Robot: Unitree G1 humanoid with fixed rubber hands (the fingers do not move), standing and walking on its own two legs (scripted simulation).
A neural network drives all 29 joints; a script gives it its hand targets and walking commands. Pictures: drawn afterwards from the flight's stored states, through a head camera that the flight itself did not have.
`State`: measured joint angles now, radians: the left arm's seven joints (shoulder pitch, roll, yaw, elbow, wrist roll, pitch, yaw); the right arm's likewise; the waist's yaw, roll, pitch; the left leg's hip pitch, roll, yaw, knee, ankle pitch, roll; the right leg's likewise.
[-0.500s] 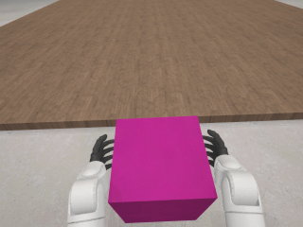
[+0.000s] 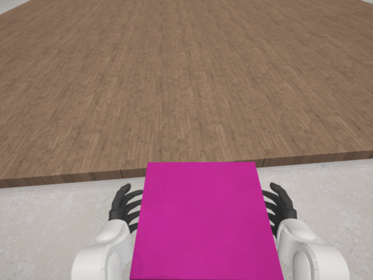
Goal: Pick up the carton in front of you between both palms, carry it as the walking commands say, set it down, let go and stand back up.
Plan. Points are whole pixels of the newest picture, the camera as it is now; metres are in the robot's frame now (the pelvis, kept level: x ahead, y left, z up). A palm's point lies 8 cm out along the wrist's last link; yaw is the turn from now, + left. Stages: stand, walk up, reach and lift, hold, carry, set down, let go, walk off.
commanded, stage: carry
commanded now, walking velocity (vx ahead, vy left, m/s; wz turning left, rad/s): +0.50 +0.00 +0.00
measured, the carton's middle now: (200, 237) +0.23 -0.01 +0.02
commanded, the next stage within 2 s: none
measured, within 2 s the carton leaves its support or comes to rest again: neither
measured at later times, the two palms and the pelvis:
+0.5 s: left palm (143, 127) +0.53 +0.13 +0.07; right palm (243, 116) +0.57 -0.17 +0.07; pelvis +0.33 -0.05 +0.00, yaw +5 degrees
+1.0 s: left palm (137, 56) +0.97 +0.19 +0.11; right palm (209, 51) +0.96 -0.12 +0.12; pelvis +0.66 +0.03 -0.01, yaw +2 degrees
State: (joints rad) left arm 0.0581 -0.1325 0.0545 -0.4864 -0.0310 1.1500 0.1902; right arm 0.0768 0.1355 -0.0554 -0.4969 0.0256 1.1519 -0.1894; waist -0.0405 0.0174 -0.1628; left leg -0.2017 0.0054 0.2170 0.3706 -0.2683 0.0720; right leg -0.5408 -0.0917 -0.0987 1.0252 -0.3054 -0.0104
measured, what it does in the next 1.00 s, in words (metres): walks ahead: right foot, then left foot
